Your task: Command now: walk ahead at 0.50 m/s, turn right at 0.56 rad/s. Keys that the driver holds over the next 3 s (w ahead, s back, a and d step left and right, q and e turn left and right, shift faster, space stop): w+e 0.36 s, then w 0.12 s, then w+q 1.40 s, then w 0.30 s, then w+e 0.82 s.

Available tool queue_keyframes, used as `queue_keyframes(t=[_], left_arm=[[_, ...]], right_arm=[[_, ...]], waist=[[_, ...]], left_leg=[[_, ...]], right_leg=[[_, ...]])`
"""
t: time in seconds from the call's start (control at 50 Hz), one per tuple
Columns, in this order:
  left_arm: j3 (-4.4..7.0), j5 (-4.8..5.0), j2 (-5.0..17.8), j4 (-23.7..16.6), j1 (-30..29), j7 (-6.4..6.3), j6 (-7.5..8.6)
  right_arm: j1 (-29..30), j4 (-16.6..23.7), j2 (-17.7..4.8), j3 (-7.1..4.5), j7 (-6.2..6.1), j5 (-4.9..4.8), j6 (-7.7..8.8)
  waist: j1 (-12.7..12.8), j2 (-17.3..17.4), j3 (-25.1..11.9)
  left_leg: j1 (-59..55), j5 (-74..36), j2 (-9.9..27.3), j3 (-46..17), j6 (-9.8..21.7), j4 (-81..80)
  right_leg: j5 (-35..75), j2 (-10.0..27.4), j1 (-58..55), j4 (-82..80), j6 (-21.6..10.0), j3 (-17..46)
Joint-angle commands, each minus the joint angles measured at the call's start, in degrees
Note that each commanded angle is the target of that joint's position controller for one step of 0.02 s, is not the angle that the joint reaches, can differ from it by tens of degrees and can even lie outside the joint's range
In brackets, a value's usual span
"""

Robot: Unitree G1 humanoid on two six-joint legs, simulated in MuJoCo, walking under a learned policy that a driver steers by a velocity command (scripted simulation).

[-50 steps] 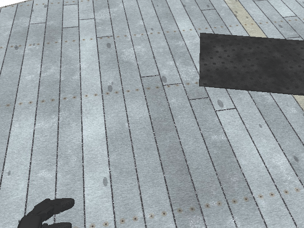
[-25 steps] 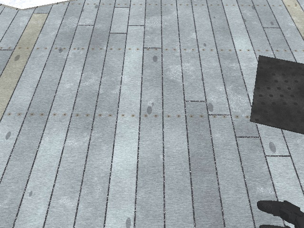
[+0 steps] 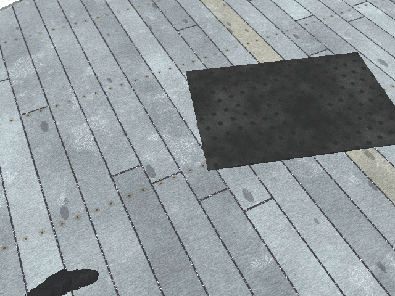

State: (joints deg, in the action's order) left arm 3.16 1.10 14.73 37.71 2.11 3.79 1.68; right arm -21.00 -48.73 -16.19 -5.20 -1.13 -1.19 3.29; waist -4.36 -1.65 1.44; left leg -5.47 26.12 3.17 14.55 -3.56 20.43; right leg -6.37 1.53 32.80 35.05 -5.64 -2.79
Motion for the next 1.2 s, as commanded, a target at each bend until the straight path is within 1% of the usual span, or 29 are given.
queue_keyframes(t=[0.02,0.04,0.06,0.08,0.1,0.12,0.14,0.2,0.3,0.42,0.48,0.5,0.52,0.54,0.56,0.58,0.62,0.68,0.76,0.86,0.94,0.96,0.98,1.0,1.02,1.06,1.08,1.12,1.2], left_arm=[[6.07,0.22,13.95,1.40,21.19,-1.50,-0.33],[6.73,0.86,20.45,1.00,19.43,-1.84,0.15],[5.37,0.27,16.17,-0.66,22.25,-1.87,0.80],[4.44,-0.20,12.95,-0.03,20.26,-1.84,1.48],[3.89,0.10,11.38,-0.44,16.64,-1.97,1.87],[3.26,0.05,9.45,-1.12,12.55,-2.11,1.90],[2.80,-0.76,8.42,-2.10,10.39,-2.33,2.08],[2.87,-0.62,8.82,-1.98,9.87,-2.98,2.45],[3.32,0.20,10.48,0.03,14.07,-4.35,1.94],[3.08,0.41,9.63,2.43,19.10,-4.76,1.11],[2.91,-0.02,9.04,2.57,18.33,-4.65,0.72],[2.15,-0.45,7.12,2.02,17.65,-4.40,0.87],[1.17,-1.39,4.69,1.10,20.67,-4.49,1.22],[0.61,0.37,3.57,1.42,27.04,-4.52,1.82],[1.27,0.64,8.53,1.66,23.59,-4.46,2.17],[1.74,0.36,10.30,0.39,16.48,-4.26,2.41],[1.54,-1.50,8.48,-1.53,10.33,-4.18,3.39],[1.10,-1.84,5.93,-1.96,11.12,-3.90,3.88],[-0.27,-1.80,3.17,-3.51,3.76,-3.58,4.02],[0.17,-0.64,5.03,-4.92,-3.12,-2.74,4.86],[1.92,-0.57,7.93,-3.59,3.08,-3.18,5.48],[2.79,-1.25,10.19,-2.73,10.01,-3.74,5.57],[4.00,-2.00,14.94,-1.76,17.29,-4.27,4.97],[4.14,-1.30,14.37,0.15,20.15,-3.68,4.13],[3.03,-0.96,10.12,-0.37,17.54,-3.57,4.12],[1.75,-1.30,6.36,-0.39,12.29,-3.46,3.98],[1.37,-1.67,5.21,-0.04,10.67,-3.44,4.02],[1.61,-1.67,5.45,0.78,9.47,-3.40,4.45],[2.54,-1.47,8.08,3.04,10.29,-3.60,4.93]], right_arm=[[2.80,4.95,-10.23,-1.75,-0.93,0.57,0.06],[-2.78,8.48,-1.42,1.20,0.03,2.79,1.52],[3.15,8.98,-5.55,0.82,0.83,0.66,3.84],[8.68,10.73,-8.03,0.17,1.18,-1.33,4.80],[9.68,10.80,-7.37,0.53,0.81,-0.66,5.29],[9.91,10.20,-7.64,0.20,0.31,1.00,5.24],[8.91,10.18,-8.08,-0.21,0.25,1.56,4.64],[8.59,10.39,-6.19,0.03,0.32,2.12,2.82],[19.41,13.20,-2.96,1.50,0.84,2.10,2.58],[24.54,14.65,-5.40,1.02,2.56,0.93,3.78],[18.31,13.28,-6.75,0.04,2.46,1.19,4.47],[11.87,12.11,-8.65,-0.74,2.16,1.80,4.69],[3.48,11.22,-12.63,-1.67,2.01,2.49,4.71],[-1.53,7.87,-14.66,-2.54,2.78,1.76,3.87],[-0.70,8.36,-9.52,-1.12,3.10,-0.10,3.64],[2.97,9.06,-7.04,-0.28,2.95,-0.17,3.12],[6.31,9.88,-6.13,0.43,2.86,0.84,2.29],[6.13,9.55,-5.61,0.75,2.31,0.76,2.11],[3.88,8.26,-9.17,-0.40,1.01,-0.11,1.34],[-1.03,6.82,-9.38,-0.54,0.40,-0.63,0.02],[-0.29,7.42,-7.90,-0.33,0.20,-0.48,-0.65],[0.90,8.38,-5.42,0.53,0.36,0.01,-0.44],[-3.11,9.72,-1.22,1.81,0.36,-0.08,0.11],[-5.46,10.87,-3.48,1.72,0.16,-1.19,0.43],[-2.54,10.04,-7.83,0.49,0.03,-1.42,0.15],[2.26,10.65,-7.59,0.12,0.25,-0.36,-0.55],[3.08,11.02,-6.78,-0.03,0.50,-0.06,-0.87],[3.66,11.76,-4.71,0.32,1.10,-0.40,-1.49],[7.83,13.79,-3.29,0.92,1.73,0.05,-1.74]], waist=[[14.29,1.53,-11.98],[6.75,-14.26,-17.34],[11.39,-7.53,-24.36],[11.96,-4.76,-16.24],[9.49,-0.39,-11.25],[6.97,1.63,-7.73],[4.81,0.22,-6.73],[3.05,-0.05,-4.58],[6.70,-1.83,-1.71],[8.80,-3.70,-1.43],[5.17,-5.57,-2.99],[2.12,-4.45,-8.08],[0.58,4.19,-16.59],[2.29,21.48,-19.79],[0.94,14.17,-13.99],[0.29,8.52,-6.66],[1.82,2.96,-0.78],[4.01,7.17,-2.61],[2.27,6.77,-1.87],[0.33,6.94,-1.39],[5.22,7.91,-3.44],[8.83,5.58,-8.26],[9.71,-6.96,-16.50],[8.95,-16.32,-17.45],[9.36,-8.95,-9.77],[7.51,-3.63,-2.27],[6.33,-4.00,-0.64],[5.13,-5.54,0.38],[5.26,-2.41,0.54]], left_leg=[[18.83,-49.52,8.56,-1.71,4.33,34.06],[44.87,5.58,-3.37,-6.92,0.68,54.82],[50.54,7.87,-4.21,-20.01,1.82,60.64],[54.81,2.17,-1.69,-20.23,3.15,59.69],[52.89,-2.89,0.77,-20.05,3.87,54.85],[48.78,-5.63,2.50,-19.93,3.58,49.85],[44.25,-7.46,3.57,-20.46,3.28,47.22],[40.77,-9.98,3.25,-18.92,1.39,40.41],[37.15,-28.28,-0.82,-17.64,-0.14,19.00],[33.75,-29.06,-2.53,-19.19,1.67,8.29],[24.90,-23.30,-3.59,-16.69,5.23,4.41],[14.95,-23.96,-0.54,-18.70,8.07,5.35],[-1.76,-25.58,9.18,-31.23,13.83,7.56],[-13.93,-9.98,17.78,-56.04,22.29,-0.52],[-11.37,2.83,17.32,-59.92,21.15,-4.04],[-4.56,1.41,15.00,-52.45,19.07,-4.81],[6.19,-10.98,10.35,-43.82,18.10,-6.82],[10.48,-22.32,6.67,-37.54,18.02,-8.12],[16.86,-25.58,4.52,-32.07,17.17,-8.84],[17.67,-20.62,4.71,-34.59,15.24,-6.03],[18.92,-18.74,2.80,-37.13,11.83,2.14],[23.55,-17.52,0.06,-34.01,9.84,12.49],[38.10,-2.32,-6.71,-25.75,6.18,30.65],[49.29,8.63,-5.64,-22.72,5.17,43.06],[52.47,4.05,-2.65,-23.92,4.72,48.63],[50.86,-3.98,0.25,-22.03,3.95,48.48],[49.41,-6.35,1.63,-21.90,3.84,47.10],[46.75,-9.11,3.09,-20.76,3.24,45.31],[47.86,-17.26,3.70,-20.15,2.16,36.94]], right_leg=[[0.41,-1.30,-36.74,-2.88,-6.45,5.10],[-9.85,14.11,-55.06,-8.57,-17.56,38.91],[-17.07,17.21,-57.68,-17.03,-18.66,50.98],[-12.88,15.76,-52.62,-18.21,-15.52,42.96],[-7.52,13.40,-43.90,-18.09,-13.65,36.28],[-1.55,11.25,-35.44,-18.66,-12.25,30.96],[3.66,9.98,-29.63,-19.82,-11.99,28.32],[10.23,7.82,-21.53,-22.14,-12.14,23.52],[6.73,2.71,-16.54,-21.57,-7.88,17.83],[0.18,6.30,-24.27,-15.76,-6.23,24.50],[9.69,5.66,-26.71,-9.25,-4.47,25.39],[13.94,3.10,-25.13,-0.49,-2.80,22.33],[2.71,-1.85,-15.14,16.20,-0.12,17.33],[-25.04,-8.35,3.34,32.46,3.98,11.55],[-25.33,-4.45,10.72,37.74,4.00,13.62],[-19.83,-1.92,12.74,38.07,4.05,11.59],[-13.66,1.05,10.62,32.02,4.37,9.18],[-12.32,2.06,4.71,22.16,6.05,7.49],[-2.65,0.09,-1.72,5.68,8.16,5.52],[6.02,-2.52,-8.91,-4.85,8.36,7.01],[2.43,-1.50,-22.52,-11.10,5.00,6.87],[0.36,4.27,-33.42,-10.50,2.23,11.47],[-5.14,16.66,-51.60,-11.37,-4.08,27.52],[-19.41,23.74,-53.07,-16.49,-8.99,44.91],[-23.89,21.20,-46.73,-18.51,-7.58,41.25],[-12.33,16.20,-35.88,-20.62,-5.09,27.40],[-7.83,14.49,-32.17,-22.09,-4.61,22.97],[-1.56,13.07,-27.55,-24.66,-4.66,16.67],[8.66,13.01,-27.69,-26.38,-5.41,8.06]])
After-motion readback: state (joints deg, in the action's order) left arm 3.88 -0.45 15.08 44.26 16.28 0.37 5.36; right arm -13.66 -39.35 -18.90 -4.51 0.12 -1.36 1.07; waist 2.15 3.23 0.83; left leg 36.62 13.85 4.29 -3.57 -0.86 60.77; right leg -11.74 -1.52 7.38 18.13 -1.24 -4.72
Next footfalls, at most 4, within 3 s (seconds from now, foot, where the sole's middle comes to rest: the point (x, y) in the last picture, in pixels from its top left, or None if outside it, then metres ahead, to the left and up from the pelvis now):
0.02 right None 0.18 -0.09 -0.75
0.50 left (179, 291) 0.47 0.05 -0.76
0.96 right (254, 236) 0.64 -0.22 -0.75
1.46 left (172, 177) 0.91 0.06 -0.75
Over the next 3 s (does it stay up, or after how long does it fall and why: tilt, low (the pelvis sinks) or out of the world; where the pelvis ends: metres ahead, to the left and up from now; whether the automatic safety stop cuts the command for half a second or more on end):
stays up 1.53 0.21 0.00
